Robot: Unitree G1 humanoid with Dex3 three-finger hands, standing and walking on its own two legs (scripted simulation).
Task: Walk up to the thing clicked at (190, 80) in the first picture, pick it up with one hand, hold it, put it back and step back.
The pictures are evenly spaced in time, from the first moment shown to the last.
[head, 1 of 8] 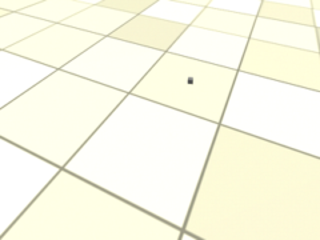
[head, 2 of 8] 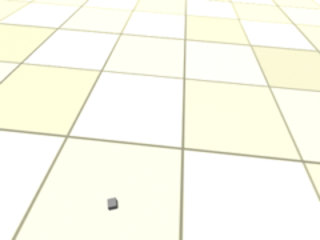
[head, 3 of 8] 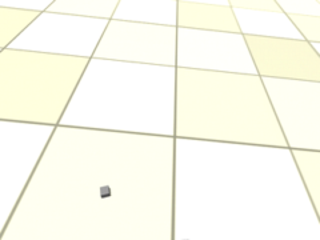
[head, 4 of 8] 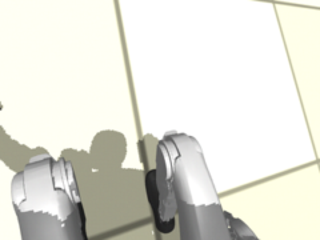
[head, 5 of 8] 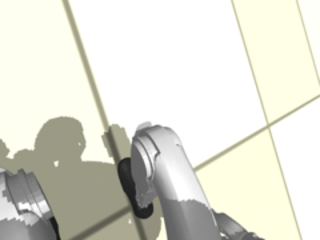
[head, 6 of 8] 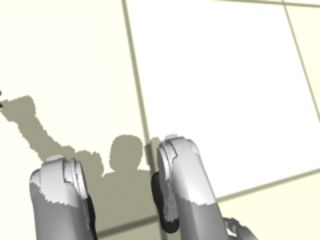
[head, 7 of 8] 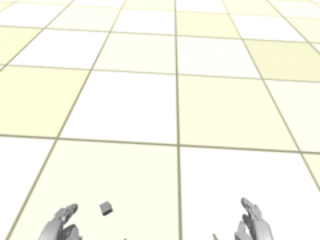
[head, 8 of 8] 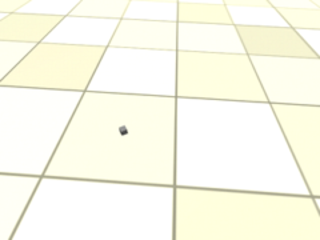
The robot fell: no
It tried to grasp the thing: yes
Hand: left
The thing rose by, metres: 0.68
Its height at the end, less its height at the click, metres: +0.00
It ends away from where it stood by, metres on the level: 0.01
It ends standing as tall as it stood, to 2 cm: yes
